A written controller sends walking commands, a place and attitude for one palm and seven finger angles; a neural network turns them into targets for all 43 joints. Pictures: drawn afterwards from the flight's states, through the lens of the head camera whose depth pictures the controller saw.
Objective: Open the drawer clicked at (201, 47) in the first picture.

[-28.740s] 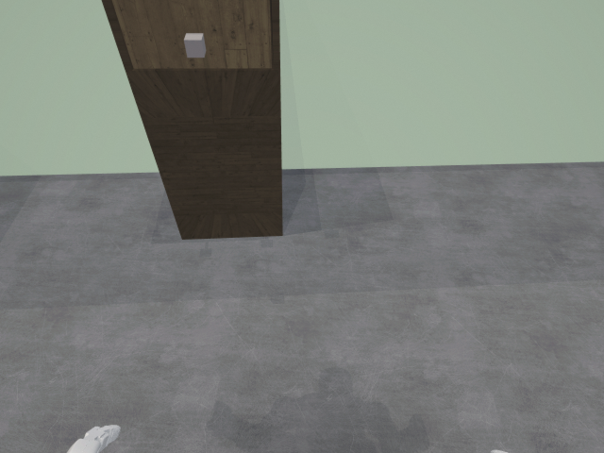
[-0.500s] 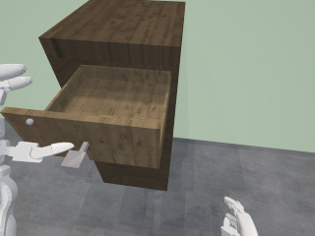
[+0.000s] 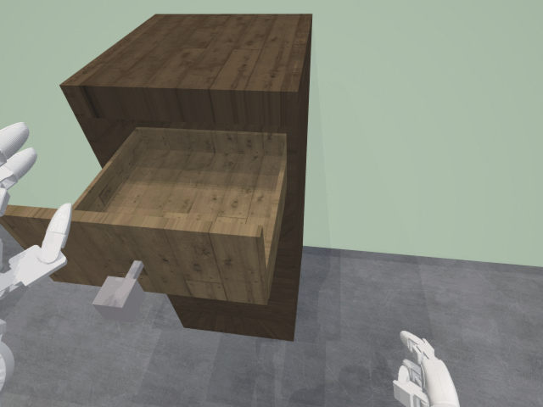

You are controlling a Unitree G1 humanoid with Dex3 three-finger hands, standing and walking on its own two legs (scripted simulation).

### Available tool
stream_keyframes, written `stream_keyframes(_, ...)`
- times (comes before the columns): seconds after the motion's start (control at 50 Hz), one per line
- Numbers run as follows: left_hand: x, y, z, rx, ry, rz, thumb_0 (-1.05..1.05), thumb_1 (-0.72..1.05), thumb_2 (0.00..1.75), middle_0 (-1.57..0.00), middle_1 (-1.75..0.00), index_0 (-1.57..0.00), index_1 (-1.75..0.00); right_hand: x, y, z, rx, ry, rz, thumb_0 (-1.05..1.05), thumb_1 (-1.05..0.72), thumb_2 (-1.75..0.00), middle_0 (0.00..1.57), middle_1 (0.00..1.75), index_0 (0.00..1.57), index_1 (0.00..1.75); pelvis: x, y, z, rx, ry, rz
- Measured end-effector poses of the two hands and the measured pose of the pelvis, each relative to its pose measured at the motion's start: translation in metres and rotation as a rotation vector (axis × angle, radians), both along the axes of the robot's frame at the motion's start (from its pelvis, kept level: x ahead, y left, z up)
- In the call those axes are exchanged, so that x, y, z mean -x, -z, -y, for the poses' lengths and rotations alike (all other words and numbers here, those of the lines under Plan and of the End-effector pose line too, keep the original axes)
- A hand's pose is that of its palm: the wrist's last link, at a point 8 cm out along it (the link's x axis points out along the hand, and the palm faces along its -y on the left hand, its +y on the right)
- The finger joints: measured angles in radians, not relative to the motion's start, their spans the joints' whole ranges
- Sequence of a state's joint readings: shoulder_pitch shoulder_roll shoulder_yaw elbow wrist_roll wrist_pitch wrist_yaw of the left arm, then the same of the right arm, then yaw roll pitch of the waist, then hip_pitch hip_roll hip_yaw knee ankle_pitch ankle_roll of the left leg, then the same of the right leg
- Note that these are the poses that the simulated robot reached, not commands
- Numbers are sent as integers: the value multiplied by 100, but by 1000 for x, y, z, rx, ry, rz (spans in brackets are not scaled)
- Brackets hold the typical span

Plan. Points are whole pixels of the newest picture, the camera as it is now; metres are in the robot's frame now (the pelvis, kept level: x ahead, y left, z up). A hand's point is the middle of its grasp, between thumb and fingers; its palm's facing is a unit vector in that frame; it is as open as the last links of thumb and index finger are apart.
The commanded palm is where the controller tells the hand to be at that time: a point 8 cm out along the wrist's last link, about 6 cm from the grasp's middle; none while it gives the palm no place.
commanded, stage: draw the hand back to the body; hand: left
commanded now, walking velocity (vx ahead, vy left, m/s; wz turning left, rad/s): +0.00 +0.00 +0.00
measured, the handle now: (127, 286) +0.25 +0.25 +0.07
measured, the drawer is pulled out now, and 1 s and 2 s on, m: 0.26 0.26 0.26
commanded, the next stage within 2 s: step back with the hand held close in 0.22 s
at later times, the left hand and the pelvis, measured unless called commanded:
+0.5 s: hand (49, 255) +0.17 +0.22 +0.25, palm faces +0.44 -0.77 -0.46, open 7.4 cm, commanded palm +0.10 +0.28 +0.26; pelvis -0.02 +0.00 +0.00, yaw +1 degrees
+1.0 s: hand out of the picture +0.10 +0.26 +0.25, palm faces +0.52 -0.70 -0.49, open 7.4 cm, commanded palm +0.04 +0.31 +0.26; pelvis -0.09 +0.03 -0.02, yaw +1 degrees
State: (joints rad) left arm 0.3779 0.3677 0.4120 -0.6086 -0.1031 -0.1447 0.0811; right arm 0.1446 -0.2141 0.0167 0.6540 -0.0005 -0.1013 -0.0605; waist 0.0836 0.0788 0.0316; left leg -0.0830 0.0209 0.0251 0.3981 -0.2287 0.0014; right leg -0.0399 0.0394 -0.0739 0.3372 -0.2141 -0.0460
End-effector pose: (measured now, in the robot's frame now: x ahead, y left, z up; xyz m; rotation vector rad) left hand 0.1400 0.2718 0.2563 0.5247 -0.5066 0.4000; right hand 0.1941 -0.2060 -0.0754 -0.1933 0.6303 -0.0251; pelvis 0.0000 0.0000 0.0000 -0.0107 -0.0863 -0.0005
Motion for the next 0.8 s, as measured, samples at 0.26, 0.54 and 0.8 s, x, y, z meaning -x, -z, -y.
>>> stream_keyframes(0.26,11,-13,6,-26,-6,55,1,85,88,-21,-33,-21,-33,10,2,4,-9,-5,-3,1,-90,-90,20,30,20,30,8,0,8,-1,-6,16)
stream_keyframes(0.54,12,-5,10,-141,70,-11,1,89,90,-21,-31,-21,-30,47,10,26,40,91,-74,1,-90,-90,20,30,20,30,27,5,-2,14,-7,-88)
stream_keyframes(0.8,34,-5,-18,-234,93,14,1,89,90,-21,-31,-22,-30,89,7,7,62,156,-84,1,-90,-90,20,30,20,30,56,11,-29,4,8,-109)
